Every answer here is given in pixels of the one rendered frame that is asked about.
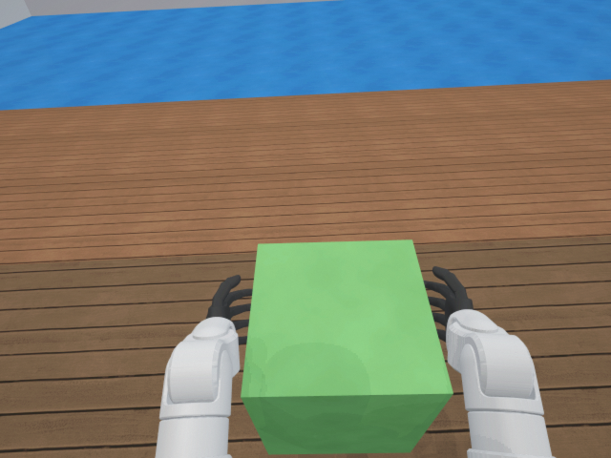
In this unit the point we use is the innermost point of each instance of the robot left forearm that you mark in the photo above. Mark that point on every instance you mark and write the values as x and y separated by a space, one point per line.
197 391

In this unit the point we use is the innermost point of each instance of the right robot hand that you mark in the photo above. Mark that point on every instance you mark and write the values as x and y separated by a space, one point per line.
455 294

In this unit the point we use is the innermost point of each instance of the carton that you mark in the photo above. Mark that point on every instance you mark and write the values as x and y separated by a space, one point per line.
342 352

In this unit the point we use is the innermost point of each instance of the robot right forearm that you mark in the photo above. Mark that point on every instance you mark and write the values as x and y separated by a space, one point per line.
500 388

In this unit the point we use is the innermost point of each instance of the left robot hand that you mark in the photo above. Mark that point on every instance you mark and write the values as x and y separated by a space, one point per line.
222 300

